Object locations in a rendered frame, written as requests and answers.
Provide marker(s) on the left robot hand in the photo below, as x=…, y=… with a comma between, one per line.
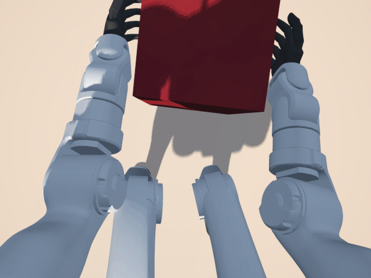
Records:
x=115, y=22

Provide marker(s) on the left robot thigh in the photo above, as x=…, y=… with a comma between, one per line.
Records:
x=132, y=249

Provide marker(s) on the right robot forearm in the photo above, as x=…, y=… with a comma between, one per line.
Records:
x=296, y=147

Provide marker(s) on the robot thigh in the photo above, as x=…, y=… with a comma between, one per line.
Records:
x=234, y=252
x=132, y=249

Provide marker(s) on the left robot upper arm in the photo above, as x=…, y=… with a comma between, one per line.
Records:
x=79, y=192

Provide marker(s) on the right robot upper arm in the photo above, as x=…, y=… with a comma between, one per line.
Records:
x=306, y=219

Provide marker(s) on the left robot forearm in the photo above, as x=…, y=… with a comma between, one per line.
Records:
x=100, y=106

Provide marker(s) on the right robot thigh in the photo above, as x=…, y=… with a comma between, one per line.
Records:
x=234, y=252

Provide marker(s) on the carton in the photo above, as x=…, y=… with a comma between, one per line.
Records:
x=205, y=55

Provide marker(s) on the right robot hand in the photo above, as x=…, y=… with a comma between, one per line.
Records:
x=291, y=44

